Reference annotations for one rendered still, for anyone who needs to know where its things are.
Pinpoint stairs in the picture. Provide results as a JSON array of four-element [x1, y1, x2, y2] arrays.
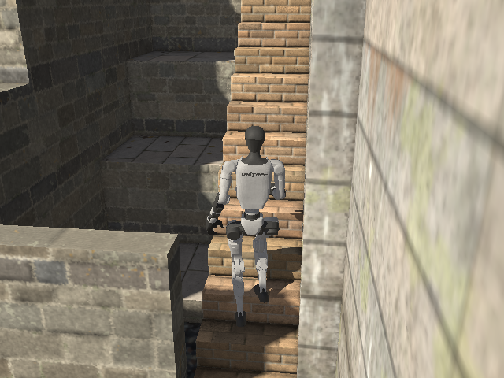
[[194, 0, 311, 378]]

